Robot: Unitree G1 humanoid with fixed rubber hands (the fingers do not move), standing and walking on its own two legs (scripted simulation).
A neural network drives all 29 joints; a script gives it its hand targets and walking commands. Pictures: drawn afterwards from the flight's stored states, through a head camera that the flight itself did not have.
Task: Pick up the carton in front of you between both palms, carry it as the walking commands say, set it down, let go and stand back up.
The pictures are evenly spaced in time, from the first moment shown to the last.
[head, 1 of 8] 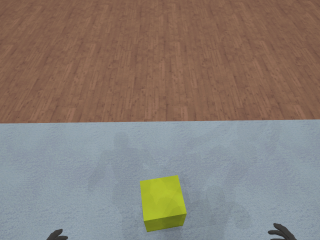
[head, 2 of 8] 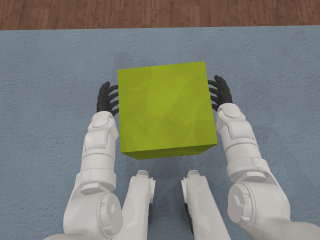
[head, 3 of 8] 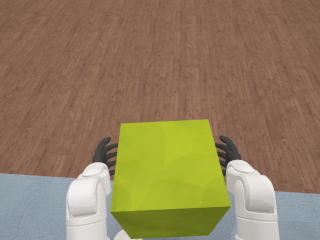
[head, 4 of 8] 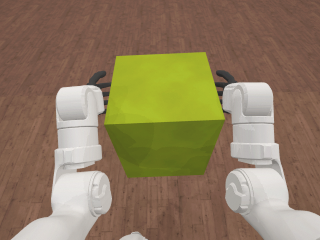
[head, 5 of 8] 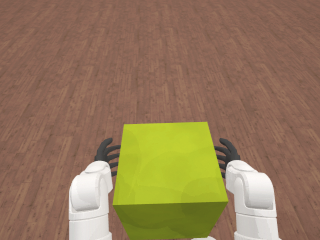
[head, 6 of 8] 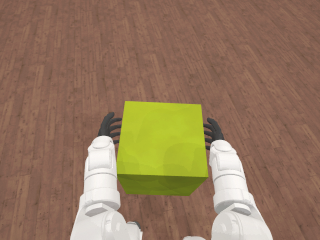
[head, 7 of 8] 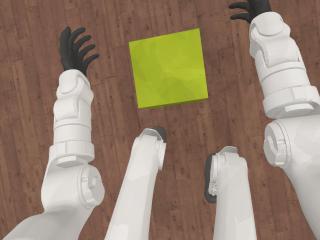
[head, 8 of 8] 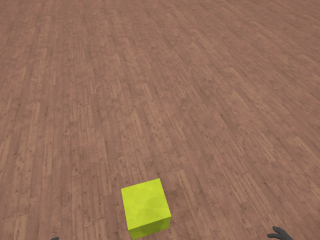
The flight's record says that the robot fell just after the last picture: no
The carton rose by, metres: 0.98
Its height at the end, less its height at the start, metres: +0.25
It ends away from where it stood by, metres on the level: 5.41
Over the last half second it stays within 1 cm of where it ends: yes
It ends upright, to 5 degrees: yes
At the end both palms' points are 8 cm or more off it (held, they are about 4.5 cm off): yes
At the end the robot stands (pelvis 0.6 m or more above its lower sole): yes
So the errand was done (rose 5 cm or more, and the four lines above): yes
